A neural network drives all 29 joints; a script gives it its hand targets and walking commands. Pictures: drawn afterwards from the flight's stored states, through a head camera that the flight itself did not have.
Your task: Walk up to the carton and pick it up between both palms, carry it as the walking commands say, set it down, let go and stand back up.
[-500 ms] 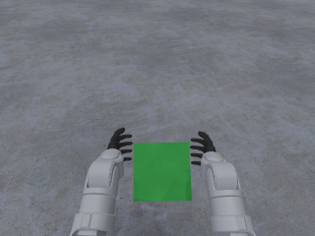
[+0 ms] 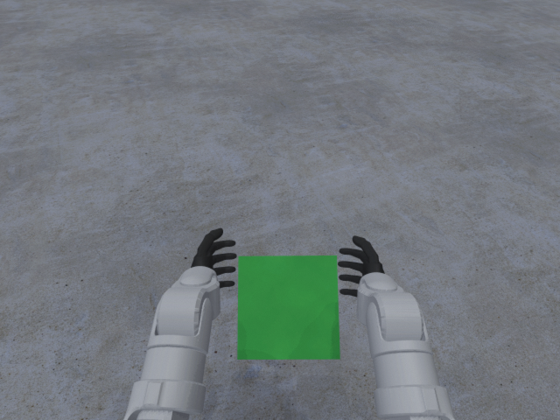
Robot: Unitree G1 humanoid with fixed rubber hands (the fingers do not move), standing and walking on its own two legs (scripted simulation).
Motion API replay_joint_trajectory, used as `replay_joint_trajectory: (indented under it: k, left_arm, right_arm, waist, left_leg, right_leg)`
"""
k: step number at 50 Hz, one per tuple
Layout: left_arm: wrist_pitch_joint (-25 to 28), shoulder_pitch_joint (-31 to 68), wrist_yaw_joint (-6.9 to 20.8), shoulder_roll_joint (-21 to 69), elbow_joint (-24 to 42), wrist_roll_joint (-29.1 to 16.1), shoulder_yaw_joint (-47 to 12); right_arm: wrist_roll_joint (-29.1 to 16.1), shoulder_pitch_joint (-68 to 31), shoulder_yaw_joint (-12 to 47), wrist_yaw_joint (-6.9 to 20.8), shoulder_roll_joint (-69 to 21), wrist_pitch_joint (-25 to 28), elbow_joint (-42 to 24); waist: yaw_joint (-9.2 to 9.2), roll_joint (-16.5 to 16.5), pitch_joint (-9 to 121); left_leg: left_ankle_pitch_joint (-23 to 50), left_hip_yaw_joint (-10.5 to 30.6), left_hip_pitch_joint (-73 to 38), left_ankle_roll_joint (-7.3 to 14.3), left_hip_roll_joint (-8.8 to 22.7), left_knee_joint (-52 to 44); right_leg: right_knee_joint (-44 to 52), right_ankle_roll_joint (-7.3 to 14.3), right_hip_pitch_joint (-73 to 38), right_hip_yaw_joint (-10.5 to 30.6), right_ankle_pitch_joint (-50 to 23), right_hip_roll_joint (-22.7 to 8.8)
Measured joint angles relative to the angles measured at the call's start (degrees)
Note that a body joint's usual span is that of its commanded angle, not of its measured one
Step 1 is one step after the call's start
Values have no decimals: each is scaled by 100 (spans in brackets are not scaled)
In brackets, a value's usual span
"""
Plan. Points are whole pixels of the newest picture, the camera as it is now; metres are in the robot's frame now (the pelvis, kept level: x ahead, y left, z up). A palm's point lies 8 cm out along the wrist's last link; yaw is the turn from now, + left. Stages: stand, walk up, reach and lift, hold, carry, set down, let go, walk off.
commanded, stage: carry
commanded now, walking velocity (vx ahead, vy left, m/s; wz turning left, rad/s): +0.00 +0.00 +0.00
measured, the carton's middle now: (287, 300) +0.33 +0.00 -0.06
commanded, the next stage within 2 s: none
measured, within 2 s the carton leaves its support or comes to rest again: neither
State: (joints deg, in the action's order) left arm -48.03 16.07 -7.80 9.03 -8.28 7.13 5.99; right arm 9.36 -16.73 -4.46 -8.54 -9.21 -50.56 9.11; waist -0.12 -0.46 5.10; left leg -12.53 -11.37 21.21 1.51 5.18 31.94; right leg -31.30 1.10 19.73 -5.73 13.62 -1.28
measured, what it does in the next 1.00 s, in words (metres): stands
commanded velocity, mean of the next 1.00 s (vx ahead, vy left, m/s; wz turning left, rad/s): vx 0.00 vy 0.00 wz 0.00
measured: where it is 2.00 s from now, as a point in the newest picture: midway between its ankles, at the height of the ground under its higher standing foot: outside the picture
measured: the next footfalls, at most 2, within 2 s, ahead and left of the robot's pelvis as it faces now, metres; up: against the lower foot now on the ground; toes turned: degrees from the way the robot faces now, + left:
none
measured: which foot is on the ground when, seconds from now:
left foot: down 0.00-1.00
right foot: down 0.00-1.00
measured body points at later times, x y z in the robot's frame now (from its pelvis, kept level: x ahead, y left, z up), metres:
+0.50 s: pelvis +0.00 +0.00 +0.00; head -0.01 +0.01 +0.45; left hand +0.31 +0.13 +0.05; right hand +0.31 -0.12 +0.05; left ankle +0.05 +0.11 -0.73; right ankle +0.03 -0.11 -0.73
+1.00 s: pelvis +0.00 +0.00 +0.00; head -0.01 +0.01 +0.45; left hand +0.32 +0.12 +0.04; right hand +0.31 -0.12 +0.04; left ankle +0.05 +0.11 -0.73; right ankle +0.03 -0.11 -0.73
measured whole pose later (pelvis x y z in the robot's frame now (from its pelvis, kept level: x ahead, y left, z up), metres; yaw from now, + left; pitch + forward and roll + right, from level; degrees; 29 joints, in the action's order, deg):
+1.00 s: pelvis +0.00 +0.00 +0.00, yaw +0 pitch +2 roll +0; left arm -45.9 16.4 -6.6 9.1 -10.9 7.9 6.5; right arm 10.9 -16.7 -4.9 -7.6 -9.2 -48.7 11.7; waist 0.4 -0.7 4.9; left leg -12.3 -11.0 20.5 1.1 5.1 30.9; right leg -30.2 1.2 19.0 -5.5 13.3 -1.1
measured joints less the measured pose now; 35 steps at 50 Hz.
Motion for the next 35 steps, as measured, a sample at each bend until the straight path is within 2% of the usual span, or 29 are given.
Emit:
replay_joint_trajectory:
  k: [35]
  left_arm:
    - [100, -27, 43, -6, -71, 1, 9]
  right_arm:
    - [7, 57, 26, 23, 15, 54, 44]
  waist:
    - [22, 2, 11]
  left_leg:
    - [17, 32, -23, -7, -13, -44]
  right_leg:
    - [56, -8, -28, 11, -28, 2]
